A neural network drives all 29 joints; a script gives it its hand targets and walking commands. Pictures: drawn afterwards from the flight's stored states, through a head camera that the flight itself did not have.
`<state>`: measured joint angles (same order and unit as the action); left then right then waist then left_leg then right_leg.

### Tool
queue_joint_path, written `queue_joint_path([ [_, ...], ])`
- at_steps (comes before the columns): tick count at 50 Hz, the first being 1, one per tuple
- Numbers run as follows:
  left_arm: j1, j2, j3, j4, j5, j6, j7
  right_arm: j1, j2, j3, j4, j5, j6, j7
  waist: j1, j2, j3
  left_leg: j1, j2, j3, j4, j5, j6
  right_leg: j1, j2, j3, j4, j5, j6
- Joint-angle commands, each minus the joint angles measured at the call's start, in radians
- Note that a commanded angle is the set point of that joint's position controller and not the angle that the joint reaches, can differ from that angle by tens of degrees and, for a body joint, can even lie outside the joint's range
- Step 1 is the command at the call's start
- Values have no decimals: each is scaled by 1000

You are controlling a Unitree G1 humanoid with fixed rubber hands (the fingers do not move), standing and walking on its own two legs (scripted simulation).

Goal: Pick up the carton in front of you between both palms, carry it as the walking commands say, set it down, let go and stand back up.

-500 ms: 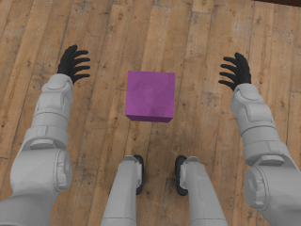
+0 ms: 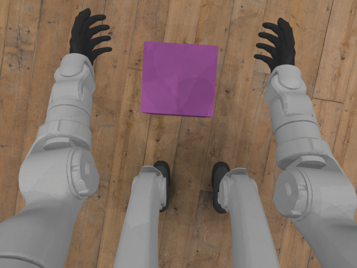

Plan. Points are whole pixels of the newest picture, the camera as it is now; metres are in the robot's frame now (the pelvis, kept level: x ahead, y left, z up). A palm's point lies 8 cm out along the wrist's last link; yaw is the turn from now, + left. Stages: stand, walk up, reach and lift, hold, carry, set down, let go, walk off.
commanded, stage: reach and lift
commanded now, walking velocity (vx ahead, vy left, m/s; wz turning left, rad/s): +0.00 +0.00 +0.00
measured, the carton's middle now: (179, 86) +0.49 +0.05 -0.46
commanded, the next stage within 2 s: none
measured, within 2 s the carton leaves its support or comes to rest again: leaves its support in 1.44 s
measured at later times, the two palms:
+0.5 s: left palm (119, 77) +0.50 +0.23 -0.36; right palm (243, 84) +0.49 -0.14 -0.37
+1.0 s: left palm (125, 77) +0.50 +0.22 -0.39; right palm (234, 81) +0.50 -0.12 -0.40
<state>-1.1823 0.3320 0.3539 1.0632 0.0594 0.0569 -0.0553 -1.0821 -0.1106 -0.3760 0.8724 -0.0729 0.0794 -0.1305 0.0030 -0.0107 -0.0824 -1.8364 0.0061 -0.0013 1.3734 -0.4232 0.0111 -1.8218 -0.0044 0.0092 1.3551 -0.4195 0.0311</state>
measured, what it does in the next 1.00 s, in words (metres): lowers itself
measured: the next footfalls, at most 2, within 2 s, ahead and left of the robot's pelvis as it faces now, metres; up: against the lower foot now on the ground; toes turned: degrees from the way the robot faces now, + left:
none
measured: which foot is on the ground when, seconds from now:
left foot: down 0.00-1.00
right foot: down 0.00-1.00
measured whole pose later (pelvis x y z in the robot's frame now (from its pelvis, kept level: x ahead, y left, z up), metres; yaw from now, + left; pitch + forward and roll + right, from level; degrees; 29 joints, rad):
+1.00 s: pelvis -0.04 +0.00 -0.22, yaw -1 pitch +37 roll -3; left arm -1.55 0.45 -0.01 1.25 -0.26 0.04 0.05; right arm -1.47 -0.25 -0.12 1.13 0.22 0.04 -0.18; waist 0.02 -0.04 0.38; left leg -2.28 0.00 -0.03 2.21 -0.58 0.00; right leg -2.25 0.03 0.01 2.18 -0.58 0.05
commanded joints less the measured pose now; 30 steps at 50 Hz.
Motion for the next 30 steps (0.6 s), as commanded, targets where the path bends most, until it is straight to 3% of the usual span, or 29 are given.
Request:
queue_joint_path([
  [1,-224,178,-70,-104,-92,-29,27,-186,-113,81,-89,86,-29,-29,23,33,-1021,449,-65,-10,163,520,-43,359,97,-42,192,402,29],
  [4,-254,218,-132,-109,-155,-24,40,-232,-135,147,-127,152,-20,-49,27,32,-1077,447,-60,-8,263,525,-43,320,98,-51,285,394,36],
  [7,-284,255,-170,-117,-207,-17,46,-268,-146,202,-123,212,-3,-65,45,34,-1092,359,-55,21,338,408,-42,364,96,-47,367,343,27],
  [13,-458,313,-236,-146,-271,2,51,-430,-197,208,-138,251,25,-89,29,50,-1059,240,-30,36,447,215,-41,372,86,-57,486,207,13],
  [18,-541,315,-259,-1,-271,16,57,-522,-206,218,9,264,36,-86,35,59,-857,151,-9,26,498,61,-37,273,71,-57,543,57,13],
  [22,-591,317,-281,76,-262,-6,63,-557,-234,206,105,270,4,-71,22,74,-795,140,3,7,548,83,-37,218,64,-56,601,77,16],
  [25,-614,306,-297,87,-277,-27,76,-592,-249,224,93,277,-24,-63,12,73,-810,184,2,-10,601,163,-34,187,59,-58,647,137,19],
  [26,-619,318,-303,102,-282,-34,82,-591,-252,234,118,292,-31,-63,22,66,-808,195,4,-14,612,175,-33,181,60,-61,665,148,21],
  [27,-643,313,-319,89,-294,-40,86,-612,-267,233,112,291,-36,-62,3,73,-813,203,3,-22,626,190,-33,168,55,-59,679,159,20],
  [30,-646,309,-339,95,-313,-50,100,-614,-257,268,111,325,-50,-59,20,61,-823,234,-2,-23,642,226,-32,160,55,-64,702,178,25],
])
